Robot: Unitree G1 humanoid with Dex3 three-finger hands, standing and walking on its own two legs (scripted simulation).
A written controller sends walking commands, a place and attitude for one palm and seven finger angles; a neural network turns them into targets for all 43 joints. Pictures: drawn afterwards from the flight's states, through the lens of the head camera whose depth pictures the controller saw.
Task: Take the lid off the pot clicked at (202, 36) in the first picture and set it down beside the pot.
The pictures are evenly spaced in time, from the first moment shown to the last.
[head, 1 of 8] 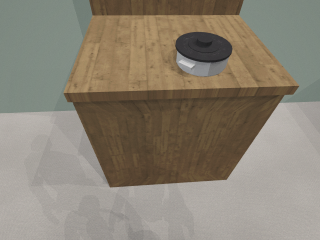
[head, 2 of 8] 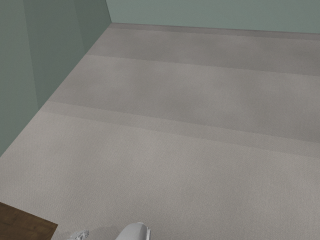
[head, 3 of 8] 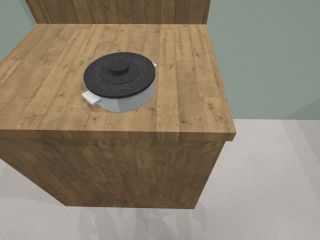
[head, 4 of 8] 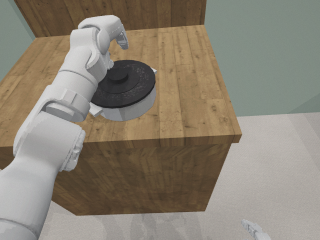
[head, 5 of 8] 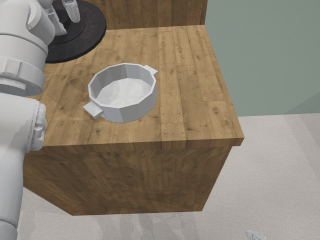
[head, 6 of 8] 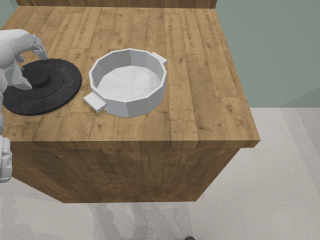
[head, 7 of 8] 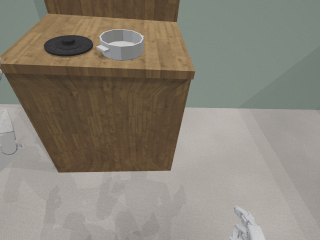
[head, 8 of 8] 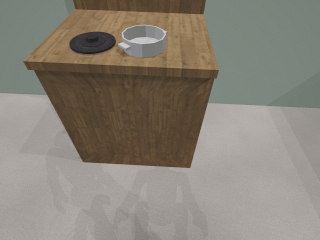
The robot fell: no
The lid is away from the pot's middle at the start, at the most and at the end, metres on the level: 0.00 0.26 0.23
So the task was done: yes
